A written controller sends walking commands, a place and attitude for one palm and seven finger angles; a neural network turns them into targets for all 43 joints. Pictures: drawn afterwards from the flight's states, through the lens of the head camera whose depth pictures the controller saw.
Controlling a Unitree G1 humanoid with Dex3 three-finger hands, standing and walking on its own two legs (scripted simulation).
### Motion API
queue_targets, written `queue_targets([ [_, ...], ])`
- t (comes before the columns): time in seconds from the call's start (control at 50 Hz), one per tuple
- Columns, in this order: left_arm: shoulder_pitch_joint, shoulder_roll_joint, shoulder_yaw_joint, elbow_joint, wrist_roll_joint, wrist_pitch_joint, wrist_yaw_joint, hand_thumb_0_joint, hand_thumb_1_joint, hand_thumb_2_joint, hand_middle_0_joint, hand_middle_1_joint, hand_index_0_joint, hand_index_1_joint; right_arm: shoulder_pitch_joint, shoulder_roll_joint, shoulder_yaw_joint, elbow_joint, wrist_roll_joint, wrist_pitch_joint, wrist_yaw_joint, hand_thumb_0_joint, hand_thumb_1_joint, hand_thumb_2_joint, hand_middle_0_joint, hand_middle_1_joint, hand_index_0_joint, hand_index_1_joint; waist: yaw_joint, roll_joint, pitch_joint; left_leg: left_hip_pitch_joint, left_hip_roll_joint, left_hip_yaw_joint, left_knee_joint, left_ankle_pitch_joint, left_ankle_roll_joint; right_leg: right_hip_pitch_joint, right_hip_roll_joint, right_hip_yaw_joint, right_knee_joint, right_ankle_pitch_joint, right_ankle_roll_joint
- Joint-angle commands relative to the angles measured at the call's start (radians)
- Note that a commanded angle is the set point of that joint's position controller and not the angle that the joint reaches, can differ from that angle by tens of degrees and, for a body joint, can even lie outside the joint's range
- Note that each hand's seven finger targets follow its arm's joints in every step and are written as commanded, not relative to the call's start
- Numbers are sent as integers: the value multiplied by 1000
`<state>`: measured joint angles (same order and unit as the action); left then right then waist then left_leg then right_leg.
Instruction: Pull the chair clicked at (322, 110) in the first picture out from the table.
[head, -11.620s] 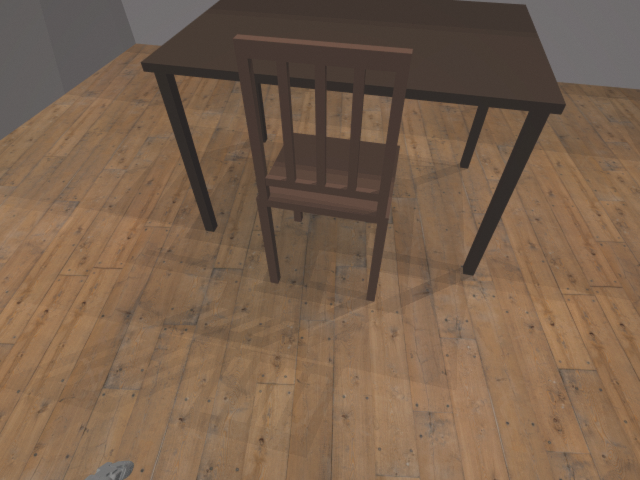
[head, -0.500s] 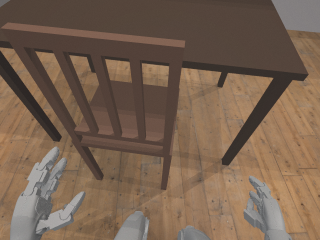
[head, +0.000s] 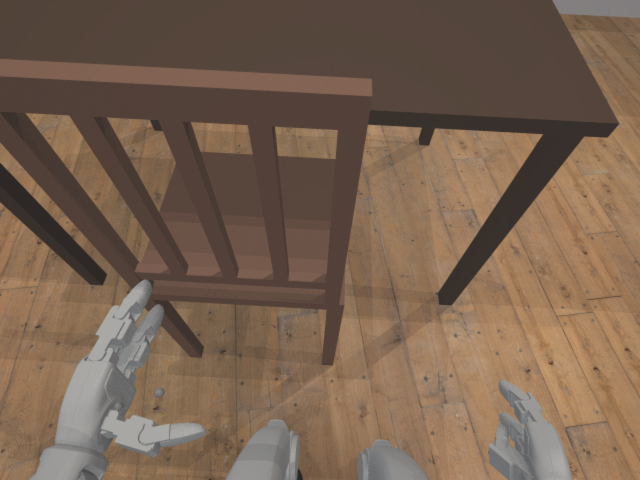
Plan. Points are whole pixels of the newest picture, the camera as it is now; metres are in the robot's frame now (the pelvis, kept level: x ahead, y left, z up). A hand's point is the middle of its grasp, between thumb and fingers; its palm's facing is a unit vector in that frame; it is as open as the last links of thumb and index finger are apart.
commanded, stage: raise the hand toward the chair's back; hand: left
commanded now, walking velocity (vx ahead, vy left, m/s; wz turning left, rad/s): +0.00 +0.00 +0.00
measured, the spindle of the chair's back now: (209, 214) +0.45 +0.18 +0.02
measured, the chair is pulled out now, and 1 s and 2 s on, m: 0.00 0.00 0.00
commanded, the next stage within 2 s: aim the fingers beside a spindle in 1.02 s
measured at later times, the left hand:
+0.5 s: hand (93, 369) +0.22 +0.24 +0.07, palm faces +0.04 -1.00 -0.08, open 16.9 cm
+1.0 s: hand (129, 360) +0.24 +0.22 +0.05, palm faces -0.01 -1.00 -0.04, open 17.0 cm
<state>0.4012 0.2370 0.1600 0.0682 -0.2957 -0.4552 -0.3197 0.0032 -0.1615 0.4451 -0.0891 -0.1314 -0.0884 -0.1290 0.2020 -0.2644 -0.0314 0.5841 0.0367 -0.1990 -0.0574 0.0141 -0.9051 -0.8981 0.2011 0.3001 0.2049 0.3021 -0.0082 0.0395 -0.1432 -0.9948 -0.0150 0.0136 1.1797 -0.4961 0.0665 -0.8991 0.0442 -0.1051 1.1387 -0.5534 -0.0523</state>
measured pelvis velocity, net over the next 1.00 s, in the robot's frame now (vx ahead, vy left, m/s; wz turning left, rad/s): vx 0.00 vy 0.02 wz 0.01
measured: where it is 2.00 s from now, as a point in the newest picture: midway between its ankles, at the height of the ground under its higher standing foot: outside the picture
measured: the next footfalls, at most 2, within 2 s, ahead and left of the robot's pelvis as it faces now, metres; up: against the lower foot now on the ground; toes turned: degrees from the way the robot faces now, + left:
none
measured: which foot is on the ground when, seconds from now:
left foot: down 0.00-1.00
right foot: down 0.00-1.00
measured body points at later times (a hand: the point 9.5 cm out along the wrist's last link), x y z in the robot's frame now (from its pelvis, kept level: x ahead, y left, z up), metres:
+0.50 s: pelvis -0.01 +0.03 +0.01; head +0.05 +0.05 +0.46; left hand +0.21 +0.29 +0.08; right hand +0.17 -0.20 -0.06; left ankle +0.04 +0.08 -0.64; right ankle +0.00 -0.09 -0.64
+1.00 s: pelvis +0.00 +0.02 +0.02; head +0.07 +0.03 +0.46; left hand +0.23 +0.27 +0.06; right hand +0.18 -0.23 -0.06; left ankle +0.04 +0.08 -0.64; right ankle +0.00 -0.09 -0.64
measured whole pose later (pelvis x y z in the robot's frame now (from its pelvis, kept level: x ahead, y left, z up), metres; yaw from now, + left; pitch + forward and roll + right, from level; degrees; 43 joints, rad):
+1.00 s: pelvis +0.00 +0.02 +0.02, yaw +0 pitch +16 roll -4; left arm 0.31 0.29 0.18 0.08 -0.29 -0.37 -0.27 -0.01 -0.50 0.30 -0.06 -0.08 -0.06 -0.08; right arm 0.23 -0.26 0.02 0.53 0.04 -0.16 -0.04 0.01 -0.90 -0.90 0.20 0.30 0.21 0.30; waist -0.02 0.05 -0.15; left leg -0.91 -0.03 0.01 1.10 -0.46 0.08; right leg -0.80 0.04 -0.10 1.04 -0.51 -0.03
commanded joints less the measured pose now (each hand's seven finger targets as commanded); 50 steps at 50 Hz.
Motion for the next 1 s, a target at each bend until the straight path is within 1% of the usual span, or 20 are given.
queue_targets([
  [0.0, 1, 169, 144, -376, -35, -83, 58, 0, -383, 350, -72, -98, -72, -98, -29, -92, -40, -174, -6, -66, -6, 0, -900, -900, 200, 300, 200, 300, 37, 85, -377, 388, 30, -94, -205, 402, -30, 167, -16, 55, -166, 313, 18],
  [0.06, -6, 139, 120, -341, -8, -77, 116, 0, -453, 320, -65, -87, -65, -87, -36, -90, -37, -164, -12, -48, 0, 0, -900, -900, 200, 300, 200, 300, 18, 63, -301, 387, 40, -118, -218, 402, -43, 101, -10, 30, -162, 268, 16],
  [0.08, -2, 106, 87, -296, 1, -65, 120, 0, -477, 310, -62, -84, -62, -84, -36, -92, -35, -164, -12, -41, 3, 0, -900, -900, 200, 300, 200, 300, 2, 61, -254, 383, 45, -129, -223, 383, -52, 62, -10, 19, -159, 243, 19],
  [0.16, -34, 78, 21, -126, 30, 6, 75, 0, -500, 300, -60, -80, -60, -80, -36, -123, -24, -190, -2, -10, 7, 0, -900, -900, 200, 300, 200, 300, -29, -14, -112, 281, 47, -158, -267, 146, -50, 3, -6, 14, -184, 118, 21],
  [0.18, -59, 85, 12, -137, 25, 18, 58, 0, -500, 300, -60, -80, -60, -80, -30, -132, -20, -204, 3, -8, 5, 0, -900, -900, 200, 300, 200, 300, -31, -20, -125, 285, 45, -162, -276, 118, -49, 15, -5, 17, -191, 110, 22],
  [0.22, -106, 134, 44, -187, 15, 34, 37, 0, -500, 300, -60, -80, -60, -80, -24, -139, -16, -226, 6, -8, 0, 0, -900, -900, 200, 300, 200, 300, -16, 14, -176, 314, 43, -174, -299, 86, -53, 49, -8, 22, -198, 100, 19],
  [0.28, -150, 180, 94, -298, 2, 19, 53, 0, -500, 300, -60, -80, -60, -80, -18, -133, -9, -237, 0, -11, -3, 0, -900, -900, 200, 300, 200, 300, 4, 67, -254, 401, 48, -197, -317, 128, -67, 67, -7, 26, -193, 117, 16],
  [0.32, -160, 188, 109, -369, -2, -16, 83, 0, -500, 300, -60, -80, -60, -80, -17, -125, -4, -229, -7, -16, -1, 0, -900, -900, 200, 300, 200, 300, 13, 120, -266, 465, 58, -224, -330, 173, -91, 40, -8, 24, -176, 131, 13],
  [0.36, -157, 204, 127, -361, 8, -40, 113, 0, -500, 300, -60, -80, -60, -80, -14, -126, -3, -210, -16, -16, 4, 0, -900, -900, 200, 300, 200, 300, 9, 128, -250, 477, 66, -243, -332, 179, -103, 2, -6, 24, -163, 129, 15],
  [0.4, -167, 164, 95, -280, 15, -42, 117, 0, -500, 300, -60, -80, -60, -80, -16, -128, 2, -202, -17, -11, 10, 0, -900, -900, 200, 300, 200, 300, -12, 110, -180, 432, 69, -259, -339, 109, -105, -30, -9, 18, -155, 104, 19],
  [0.46, -163, 158, 84, -149, 24, -3, 81, 0, -500, 300, -60, -80, -60, -80, -15, -148, 0, -197, -10, -1, 12, 0, -900, -900, 200, 300, 200, 300, -27, 58, -132, 355, 62, -249, -343, 15, -91, -29, -9, 17, -168, 74, 22],
  [0.5, -184, 159, 73, -127, 13, 34, 44, 0, -500, 300, -60, -80, -60, -80, -10, -159, -3, -208, 2, 1, 6, 0, -900, -900, 200, 300, 200, 300, -29, 38, -148, 350, 57, -240, -350, -13, -83, 4, -10, 22, -191, 72, 23],
  [0.56, -159, 176, 96, -153, -12, 78, 17, 0, -500, 300, -60, -80, -60, -80, -4, -159, -5, -228, 12, -6, -3, 0, -900, -900, 200, 300, 200, 300, -7, 15, -210, 381, 49, -220, -361, 55, -74, 88, -7, 24, -226, 102, 20],
  [0.62, -167, 203, 127, -272, -24, 49, 43, 0, -500, 300, -60, -80, -60, -80, 3, -145, -6, -227, 6, -22, -2, 0, -900, -900, 200, 300, 200, 300, 6, 51, -263, 434, 49, -206, -349, 170, -79, 114, -9, 22, -229, 140, 18],
  [0.66, -164, 224, 149, -278, -13, 11, 81, 0, -500, 300, -60, -80, -60, -80, 1, -138, -4, -206, -4, -25, 0, 0, -900, -900, 200, 300, 200, 300, 2, 43, -228, 413, 50, -192, -336, 181, -75, 98, -5, 22, -226, 138, 15],
  [0.74, -176, 178, 115, -206, 6, -42, 111, 0, -500, 300, -60, -80, -60, -80, 0, -135, -2, -182, -14, -27, 13, 0, -900, -900, 200, 300, 200, 300, -19, 86, -163, 378, 51, -184, -309, 165, -77, 34, -11, 18, -202, 128, 15],
  [0.8, -156, 164, 96, -137, 8, -21, 84, 0, -500, 300, -60, -80, -60, -80, 2, -145, -7, -188, -9, -17, 19, 0, -900, -900, 200, 300, 200, 300, -23, 50, -163, 339, 45, -170, -301, 140, -70, 53, -10, 23, -210, 123, 16],
  [0.9, -151, 201, 111, -221, -12, 14, 41, 0, -500, 300, -60, -80, -60, -80, 9, -142, -11, -212, 2, -16, 12, 0, -900, -900, 200, 300, 200, 300, -9, 52, -280, 391, 37, -136, -282, 275, -51, 158, -10, 38, -240, 206, 18],
  [0.94, -157, 205, 122, -254, -21, 5, 51, 0, -500, 300, -60, -80, -60, -80, 5, -133, -9, -207, 0, -18, 8, 0, -900, -900, 200, 300, 200, 300, -9, 51, -283, 400, 36, -127, -271, 308, -45, 167, -8, 41, -243, 233, 19],
  [0.98, -158, 198, 133, -230, -22, -8, 68, 0, -500, 300, -60, -80, -60, -80, 6, -125, -7, -193, -3, -16, 6, 0, -900, -900, 200, 300, 200, 300, -17, 19, -247, 365, 34, -117, -258, 301, -38, 164, -6, 44, -240, 242, 21],
])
